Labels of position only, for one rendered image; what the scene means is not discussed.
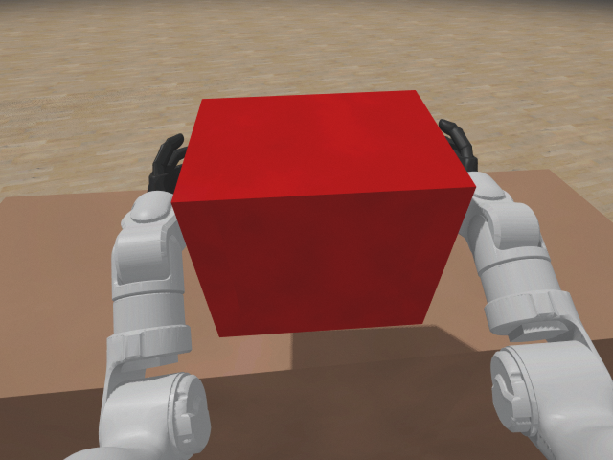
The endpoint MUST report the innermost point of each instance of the carton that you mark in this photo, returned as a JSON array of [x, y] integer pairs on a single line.
[[319, 212]]

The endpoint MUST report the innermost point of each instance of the robot right upper arm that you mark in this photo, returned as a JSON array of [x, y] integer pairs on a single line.
[[558, 395]]

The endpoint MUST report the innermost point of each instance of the robot right forearm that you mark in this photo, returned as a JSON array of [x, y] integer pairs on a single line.
[[525, 301]]

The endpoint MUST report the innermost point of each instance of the left robot hand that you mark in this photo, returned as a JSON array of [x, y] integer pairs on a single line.
[[165, 173]]

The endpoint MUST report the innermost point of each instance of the right robot hand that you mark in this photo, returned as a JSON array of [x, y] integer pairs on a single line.
[[460, 144]]

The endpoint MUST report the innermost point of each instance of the pedestal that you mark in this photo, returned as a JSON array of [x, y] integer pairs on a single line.
[[409, 392]]

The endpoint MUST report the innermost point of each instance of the robot left forearm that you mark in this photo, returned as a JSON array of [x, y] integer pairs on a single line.
[[147, 290]]

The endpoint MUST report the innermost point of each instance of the robot left upper arm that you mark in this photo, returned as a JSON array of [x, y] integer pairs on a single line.
[[157, 418]]

